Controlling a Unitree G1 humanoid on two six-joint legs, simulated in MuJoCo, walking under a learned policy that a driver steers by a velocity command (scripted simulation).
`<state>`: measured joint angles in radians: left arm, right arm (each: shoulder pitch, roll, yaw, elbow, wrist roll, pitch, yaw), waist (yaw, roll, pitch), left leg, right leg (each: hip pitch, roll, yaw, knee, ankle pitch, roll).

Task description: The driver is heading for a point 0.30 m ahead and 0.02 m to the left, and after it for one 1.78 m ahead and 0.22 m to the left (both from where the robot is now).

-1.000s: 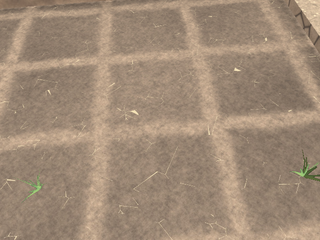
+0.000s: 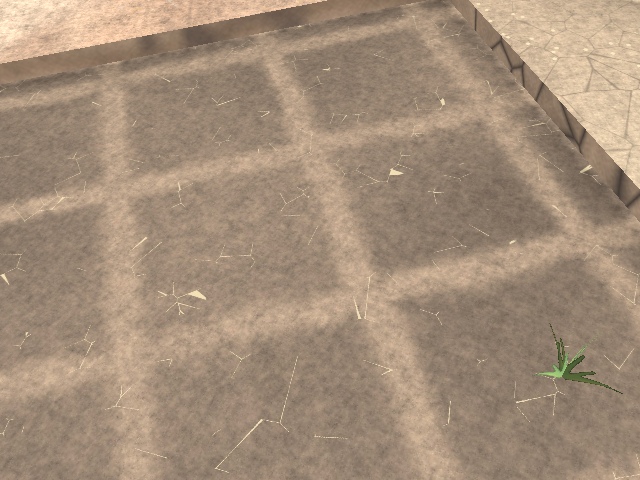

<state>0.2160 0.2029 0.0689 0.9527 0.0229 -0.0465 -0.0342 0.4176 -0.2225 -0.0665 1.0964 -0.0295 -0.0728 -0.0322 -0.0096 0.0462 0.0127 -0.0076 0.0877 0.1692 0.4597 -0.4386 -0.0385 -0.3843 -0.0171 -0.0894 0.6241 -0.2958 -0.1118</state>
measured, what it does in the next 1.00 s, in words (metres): walks ahead, turning left: left foot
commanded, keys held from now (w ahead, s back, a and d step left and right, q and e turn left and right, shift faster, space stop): w+e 0.10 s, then w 0.02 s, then w+q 0.02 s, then q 0.76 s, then no key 0.10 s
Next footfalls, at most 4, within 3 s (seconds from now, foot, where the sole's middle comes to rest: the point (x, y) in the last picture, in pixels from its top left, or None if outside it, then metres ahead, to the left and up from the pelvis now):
0.46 left None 0.37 0.02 -0.76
1.02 right None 0.34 -0.17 -0.76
1.38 left None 0.24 0.02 -0.76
2.82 left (313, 407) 0.66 0.09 -0.76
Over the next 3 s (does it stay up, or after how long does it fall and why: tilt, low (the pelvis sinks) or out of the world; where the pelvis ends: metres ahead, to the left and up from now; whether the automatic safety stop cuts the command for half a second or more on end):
stays up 0.61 0.03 0.01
